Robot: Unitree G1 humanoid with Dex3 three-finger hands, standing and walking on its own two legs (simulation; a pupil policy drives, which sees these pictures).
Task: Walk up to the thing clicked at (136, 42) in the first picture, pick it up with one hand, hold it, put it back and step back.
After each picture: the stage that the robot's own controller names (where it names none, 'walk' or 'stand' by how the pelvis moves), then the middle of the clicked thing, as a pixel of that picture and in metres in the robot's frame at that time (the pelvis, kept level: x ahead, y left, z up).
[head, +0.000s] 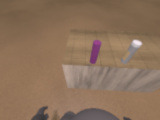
stand; (129, 53) +0.66 -0.37 -0.03
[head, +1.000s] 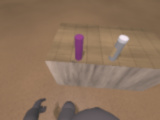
sink last; (117, 49) +0.61 -0.22 +0.01
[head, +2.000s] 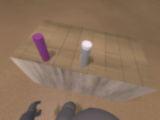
rise first; (84, 55) +0.49 +0.08 +0.01
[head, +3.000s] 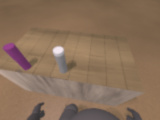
stand; (61, 61) +0.42 +0.24 +0.01
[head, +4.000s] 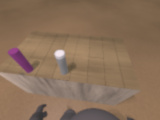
stand; (62, 63) +0.43 +0.23 -0.02
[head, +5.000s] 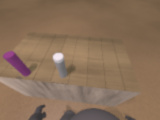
stand; (61, 66) +0.40 +0.23 -0.02
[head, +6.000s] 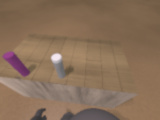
stand; (59, 67) +0.40 +0.24 -0.03
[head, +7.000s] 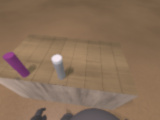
stand; (59, 68) +0.40 +0.24 -0.03
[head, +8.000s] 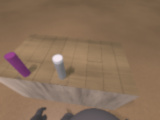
stand; (60, 68) +0.40 +0.24 -0.03
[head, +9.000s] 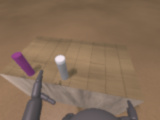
rise first; (62, 69) +0.40 +0.24 -0.02
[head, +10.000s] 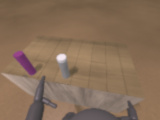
go down; (64, 67) +0.41 +0.23 -0.02
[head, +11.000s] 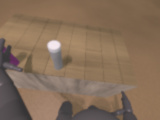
go down; (56, 57) +0.43 +0.21 +0.02
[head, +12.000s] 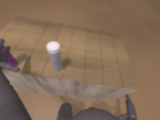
go down; (55, 59) +0.41 +0.22 +0.04
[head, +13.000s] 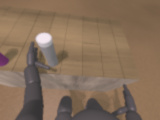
close in; (49, 53) +0.43 +0.23 +0.06
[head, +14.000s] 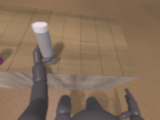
close; (45, 45) +0.47 +0.24 +0.08
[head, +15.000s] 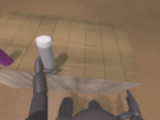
lift; (48, 57) +0.39 +0.24 +0.07
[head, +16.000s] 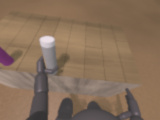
lift; (50, 58) +0.39 +0.24 +0.07
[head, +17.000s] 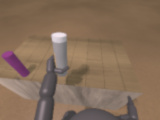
lift; (60, 56) +0.35 +0.17 +0.19
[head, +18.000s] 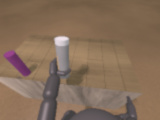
hold; (63, 59) +0.35 +0.17 +0.16
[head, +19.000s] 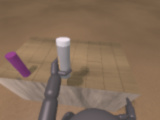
hold; (64, 59) +0.35 +0.16 +0.17
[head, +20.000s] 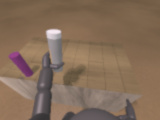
crouch; (56, 53) +0.36 +0.21 +0.20
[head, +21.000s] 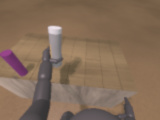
lower; (56, 48) +0.42 +0.22 +0.17
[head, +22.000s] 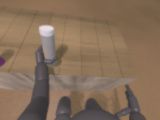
lower; (49, 48) +0.46 +0.22 +0.08
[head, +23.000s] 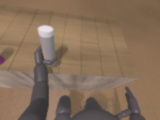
lower; (48, 49) +0.45 +0.23 +0.08
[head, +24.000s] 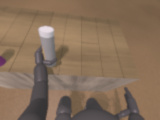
lower; (49, 49) +0.45 +0.23 +0.08
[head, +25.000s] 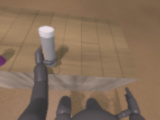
lower; (49, 49) +0.45 +0.23 +0.08
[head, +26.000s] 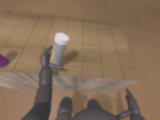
open; (57, 53) +0.43 +0.18 +0.07
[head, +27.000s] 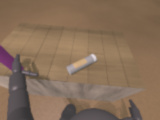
sink last; (82, 63) +0.47 +0.05 -0.06
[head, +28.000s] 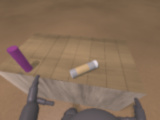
stand; (84, 68) +0.46 +0.06 -0.06
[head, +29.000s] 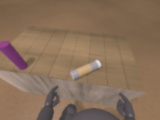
stand; (86, 69) +0.43 +0.03 -0.05
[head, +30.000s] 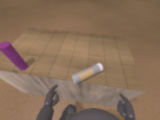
stand; (87, 72) +0.40 +0.01 -0.05
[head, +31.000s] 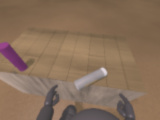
stand; (91, 78) +0.36 -0.02 -0.05
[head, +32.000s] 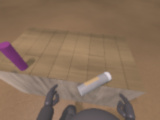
stand; (94, 83) +0.32 -0.04 -0.05
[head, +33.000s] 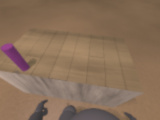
stand; (89, 114) +0.17 -0.09 -0.61
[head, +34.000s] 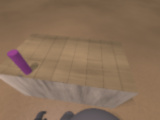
walk; out of the picture +0.09 +0.01 -0.74
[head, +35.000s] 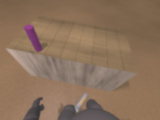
walk; (80, 102) +0.28 -0.03 -0.73
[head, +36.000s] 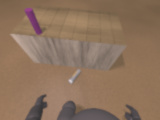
walk; (74, 76) +0.58 +0.16 -0.72
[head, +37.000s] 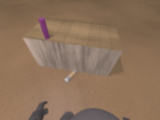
stand; (70, 75) +0.72 +0.24 -0.74
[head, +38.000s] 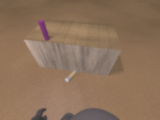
stand; (71, 75) +0.74 +0.26 -0.75
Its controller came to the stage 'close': yes
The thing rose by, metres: 0.21
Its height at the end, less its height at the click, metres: -0.72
